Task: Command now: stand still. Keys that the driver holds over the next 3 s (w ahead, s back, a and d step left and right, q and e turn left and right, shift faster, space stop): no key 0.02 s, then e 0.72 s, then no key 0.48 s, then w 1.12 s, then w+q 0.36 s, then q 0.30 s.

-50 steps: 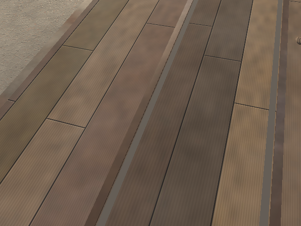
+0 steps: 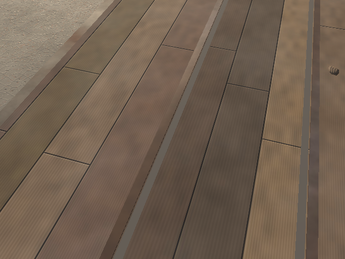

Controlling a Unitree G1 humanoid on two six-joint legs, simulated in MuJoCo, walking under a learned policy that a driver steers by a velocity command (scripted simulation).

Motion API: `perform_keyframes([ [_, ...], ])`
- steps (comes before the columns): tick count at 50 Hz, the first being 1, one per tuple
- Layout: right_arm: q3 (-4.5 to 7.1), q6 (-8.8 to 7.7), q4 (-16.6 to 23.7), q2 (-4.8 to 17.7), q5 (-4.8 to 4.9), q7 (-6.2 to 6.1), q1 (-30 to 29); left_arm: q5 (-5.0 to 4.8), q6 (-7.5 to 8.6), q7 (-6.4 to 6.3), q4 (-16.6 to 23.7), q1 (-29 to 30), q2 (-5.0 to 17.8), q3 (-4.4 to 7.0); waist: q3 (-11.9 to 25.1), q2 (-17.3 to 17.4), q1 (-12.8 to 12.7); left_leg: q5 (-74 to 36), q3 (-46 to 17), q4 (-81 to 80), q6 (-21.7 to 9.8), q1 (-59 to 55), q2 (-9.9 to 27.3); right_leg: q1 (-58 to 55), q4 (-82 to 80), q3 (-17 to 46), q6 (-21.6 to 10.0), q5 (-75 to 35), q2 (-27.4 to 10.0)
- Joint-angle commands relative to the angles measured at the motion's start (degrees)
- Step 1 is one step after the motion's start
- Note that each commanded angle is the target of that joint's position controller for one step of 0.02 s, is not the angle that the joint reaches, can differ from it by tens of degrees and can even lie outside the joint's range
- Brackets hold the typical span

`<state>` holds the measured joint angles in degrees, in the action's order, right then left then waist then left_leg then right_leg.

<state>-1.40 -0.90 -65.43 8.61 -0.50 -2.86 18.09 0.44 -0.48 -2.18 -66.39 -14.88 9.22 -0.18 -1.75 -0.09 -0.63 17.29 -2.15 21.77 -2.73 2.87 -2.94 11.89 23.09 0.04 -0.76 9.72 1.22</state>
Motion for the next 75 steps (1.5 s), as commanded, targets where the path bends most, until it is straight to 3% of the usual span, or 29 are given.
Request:
perform_keyframes([
  [1, 0.66, -0.22, 0.13, 4.45, -0.02, -0.19, 4.67, -0.01, 0.15, -0.20, 0.09, -3.48, 4.33, 0.61, -2.50, 0.55, -0.06, -12.83, -5.20, -4.35, -1.17, 7.07, 7.28, -3.99, -1.99, 5.47, -1.63, -8.17, -5.80],
  [7, 3.17, 0.48, 2.56, 8.44, -0.28, -1.56, 4.05, -0.08, -0.02, 0.09, 4.58, 1.00, 5.59, 1.46, -2.04, 2.72, 0.94, -14.86, -3.80, -0.64, -3.08, 4.17, 8.86, 5.82, 6.45, 4.87, -2.32, -6.65, -2.25],
  [12, 5.11, 1.53, 5.29, 9.82, -0.95, -2.61, 2.59, 1.33, -0.83, 0.35, 7.95, 0.09, 4.54, 2.25, -3.41, 7.77, 0.51, -23.50, -8.61, 1.21, -10.93, 8.33, 19.98, 13.18, 23.48, 0.64, -3.42, 13.60, -0.18],
  [14, 5.29, 1.13, 6.26, 10.08, -1.26, -2.52, 1.73, 1.46, -0.89, 0.64, 9.45, 1.64, 3.86, 2.49, -4.78, 5.73, 0.76, -30.12, -8.28, 2.57, -12.01, 7.08, 21.94, 15.99, 24.98, -1.06, -3.97, 20.74, -1.46],
  [17, 5.88, 1.03, 7.31, 11.73, -1.05, -1.97, -0.84, 0.48, 0.06, 0.74, 9.87, -1.44, 3.37, 2.84, -2.00, 4.19, -1.58, -32.33, -1.34, 10.02, -6.52, 8.09, 17.38, 6.29, 12.38, -3.18, -4.49, 8.95, 0.11],
  [18, 5.99, 0.95, 7.44, 11.56, -1.02, -1.55, 0.26, 0.45, 0.66, 0.61, 9.91, -3.42, 5.97, 3.82, -0.09, -0.19, -2.48, -28.22, 2.79, 19.17, -3.35, 10.30, 13.27, 0.68, 5.07, 2.61, -5.55, 0.43, -0.88],
  [19, 5.51, 0.93, 11.05, 8.99, 0.20, -1.14, -0.86, 1.05, 1.09, 0.52, 11.17, -6.14, 15.14, 6.17, 2.28, -15.01, -3.24, -1.83, 10.03, 37.87, 2.41, 24.41, 2.21, -6.71, -2.10, 28.16, -13.67, -23.62, -16.82],
  [20, 5.24, 1.99, 12.33, 8.39, -0.17, -1.14, -3.09, 0.31, 0.64, 1.19, 9.97, -9.73, 13.94, 5.58, 6.87, -12.21, -3.48, 21.90, 2.38, 46.14, 2.08, 25.23, -0.72, -7.19, -4.80, 35.90, -18.58, -33.70, -22.06],
  [22, 4.75, 2.37, 12.10, 6.79, -0.30, -0.68, -3.93, 0.39, -0.14, 0.72, 12.10, -3.62, 12.98, 5.83, 0.98, -1.84, -0.93, 14.14, -0.38, 49.23, 2.11, 27.83, 2.68, -1.66, -4.52, 25.47, -17.21, -19.98, -17.15],
  [23, 4.90, 1.93, 12.72, 7.34, -0.37, -0.52, -5.28, 0.49, -0.74, 0.27, 13.59, -0.57, 12.22, 5.71, -0.42, -1.51, -0.18, 9.97, -0.81, 46.45, 2.10, 28.79, 3.71, -0.58, -5.52, 22.53, -14.77, -14.59, -13.98],
  [26, 5.51, 1.86, 13.46, 9.26, -0.99, 0.24, -4.13, 0.38, -0.83, 0.40, 14.91, 0.14, 10.19, 5.34, 2.95, -4.06, 0.60, 4.76, -0.10, 42.43, 3.05, 26.96, 3.24, -2.66, -5.45, 18.42, -12.66, -18.01, -10.09],
  [37, 5.52, 2.33, 19.66, 9.79, -0.32, 0.24, -11.08, 0.93, -1.05, 1.04, 17.74, -1.67, 14.43, 7.08, 3.14, -6.34, -1.61, 5.08, -1.72, 27.88, 4.56, 26.55, 1.38, -2.18, -7.04, 27.52, -13.18, -3.02, -9.55],
  [42, 5.07, 1.62, 20.12, 9.76, 0.23, 0.19, -8.04, 1.23, -1.34, 1.32, 18.68, 0.60, 13.81, 6.79, 4.73, -7.36, -0.81, 6.16, -0.52, 18.81, 2.80, 17.03, 0.36, 0.04, -5.13, 27.79, -11.70, -9.14, -8.87],
  [44, 4.80, 1.26, 19.51, 9.18, 0.44, 0.00, -4.42, 0.92, -1.79, 1.33, 18.84, 2.15, 13.56, 6.55, 4.55, -6.97, 1.12, 2.14, 0.32, 8.02, 1.64, 9.90, -0.23, 2.24, -3.44, 27.76, -9.60, -9.09, -7.47],
  [45, 4.74, 0.92, 19.02, 9.07, 0.24, -0.18, -2.39, 0.53, -1.99, 1.18, 18.93, 2.57, 13.10, 6.26, 3.96, -5.87, 2.34, -3.00, 0.31, -0.95, 1.03, 4.81, 0.20, 4.80, -2.07, 27.05, -7.35, -4.76, -5.66],
  [46, 5.20, 0.54, 19.51, 11.87, -0.46, -0.53, -3.48, 0.33, -1.85, 1.05, 18.91, 0.46, 10.96, 5.62, 3.24, 0.49, 0.81, -2.17, -7.33, -7.69, -0.25, 1.40, 6.71, 8.75, 2.74, 23.44, -4.19, 5.34, -1.84],
  [47, 5.44, 0.46, 21.82, 15.79, -1.02, -0.64, -6.24, -0.25, -1.45, 0.92, 19.39, -3.15, 7.45, 4.62, 4.55, 11.55, -1.37, -3.89, -23.49, -12.18, -3.99, -1.74, 21.25, 14.84, 13.52, 13.26, -1.13, 16.63, 5.95],
  [48, 5.63, 0.47, 21.67, 16.85, -1.35, -0.09, -7.32, 0.64, -1.47, 0.55, 18.75, -0.75, 12.54, 6.02, 2.13, 8.99, -0.06, -9.71, -25.48, -10.51, -9.98, 8.67, 24.11, 13.12, 22.44, 9.36, -0.74, 22.54, 7.58],
  [50, 4.18, -0.21, 21.58, 11.23, -0.63, 0.65, -10.48, 0.85, -1.55, 1.05, 17.27, -1.14, 11.85, 5.94, -0.65, 4.77, -2.50, -13.36, -17.51, -9.39, -9.68, 12.52, 18.14, 9.82, 29.85, 10.36, -0.05, 16.42, 4.77],
  [51, 3.94, -0.39, 21.79, 10.63, -0.64, 0.75, -11.36, 0.83, -1.73, 1.28, 16.44, -1.89, 11.19, 5.78, -0.25, 6.02, -2.91, -15.85, -13.28, -8.56, -7.95, 11.22, 14.83, 9.57, 31.01, 9.68, 0.60, 14.35, 4.86],
  [54, 3.58, -0.84, 19.96, 10.58, -0.45, 0.54, -7.11, 0.78, -2.18, 1.41, 14.81, -1.52, 10.17, 5.15, 1.50, 7.19, -1.33, -28.90, -9.22, -5.43, -7.71, 4.29, 12.90, 10.06, 28.15, 7.72, 2.56, 14.25, 4.21],
  [61, 3.76, -0.12, 15.79, 12.01, -0.93, 0.76, -2.02, -0.82, -2.40, 0.02, 12.64, 2.10, 8.84, 3.47, 2.29, 9.36, 1.52, -34.43, -10.87, -1.60, -7.45, -0.78, 13.06, 2.18, 5.50, 1.69, 1.93, 12.44, 1.56],
  [63, 3.88, 0.16, 14.74, 11.91, -0.55, 1.02, -2.29, -0.08, -1.78, -0.20, 10.08, -1.98, 7.61, 2.81, 3.72, 7.33, -0.30, -16.16, -11.17, -2.96, -5.30, 3.04, 11.74, -7.04, -5.93, 0.64, 0.46, 3.34, 1.13],
  [65, 4.20, 0.38, 14.96, 11.48, -0.31, 1.70, -3.16, 1.74, -0.49, -0.22, 9.44, -3.62, 10.49, 3.24, 2.33, 3.60, -0.72, 8.27, -11.14, -1.82, -4.04, 14.81, 8.82, -14.89, -2.53, 6.22, -2.66, 11.21, -3.37],
  [66, 3.97, 0.43, 16.33, 10.02, -0.23, 2.12, -5.95, 1.39, -0.39, 0.11, 8.69, -4.34, 12.49, 3.75, -1.97, -3.72, -1.07, 15.45, -5.49, 1.59, -3.36, 21.43, 3.23, -11.56, -4.21, 12.30, -6.19, 22.37, -5.98],
  [68, 3.86, -0.16, 18.47, 8.81, -1.21, 2.79, -10.94, 0.75, 0.45, 0.60, 6.63, -9.41, 14.03, 4.43, -8.37, -12.35, -4.19, 10.56, 3.76, 16.88, -2.27, 29.32, -0.46, -9.68, -15.17, 27.56, -12.67, 35.55, -16.28],
  [69, 4.16, -0.63, 19.21, 9.68, -1.17, 2.93, -12.65, 1.20, 0.95, 0.68, 6.70, -8.96, 13.13, 4.35, -11.03, -11.87, -4.50, 9.66, 3.58, 21.81, -2.04, 32.29, 1.72, -8.48, -17.59, 30.02, -14.37, 33.04, -18.89],
  [72, 4.96, -2.09, 19.39, 10.44, -1.16, 4.29, -11.50, 1.07, 2.79, 0.83, 7.19, -7.36, 12.36, 4.34, -8.71, -7.37, -1.95, 7.11, 1.86, 26.84, -1.45, 35.41, 5.12, -13.02, -17.41, 24.55, -13.69, 18.87, -17.11],
  [75, 4.84, -2.35, 20.15, 8.94, -1.05, 5.32, -12.76, 0.89, 4.01, 1.17, 7.14, -6.39, 11.87, 4.40, -6.02, -7.76, -1.18, 2.83, 4.63, 20.50, -0.59, 26.74, 4.46, -9.19, -15.62, 15.63, -11.18, 8.67, -12.95],
])
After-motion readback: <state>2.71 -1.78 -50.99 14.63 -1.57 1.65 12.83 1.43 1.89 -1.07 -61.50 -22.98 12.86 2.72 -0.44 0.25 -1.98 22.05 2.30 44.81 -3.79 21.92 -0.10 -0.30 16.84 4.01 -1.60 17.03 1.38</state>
